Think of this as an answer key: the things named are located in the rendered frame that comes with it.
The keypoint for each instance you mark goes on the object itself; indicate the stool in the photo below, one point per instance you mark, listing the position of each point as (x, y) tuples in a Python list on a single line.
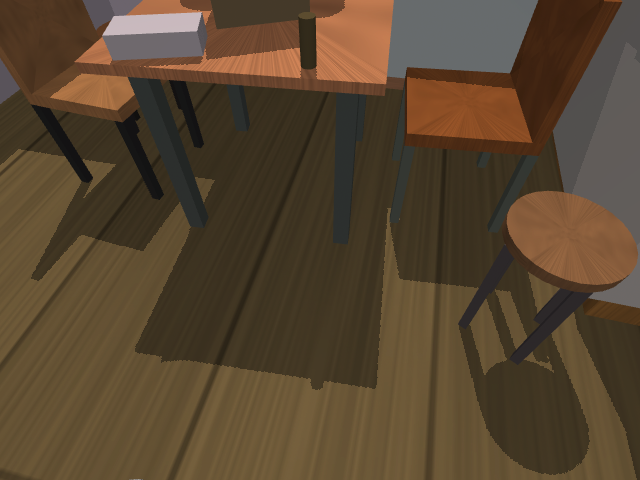
[(136, 116), (567, 241)]

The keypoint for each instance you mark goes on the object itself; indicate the table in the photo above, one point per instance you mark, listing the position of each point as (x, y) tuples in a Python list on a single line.
[(352, 51)]

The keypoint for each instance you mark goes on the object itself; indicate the chair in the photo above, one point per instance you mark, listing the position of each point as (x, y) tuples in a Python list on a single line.
[(39, 42), (509, 113)]

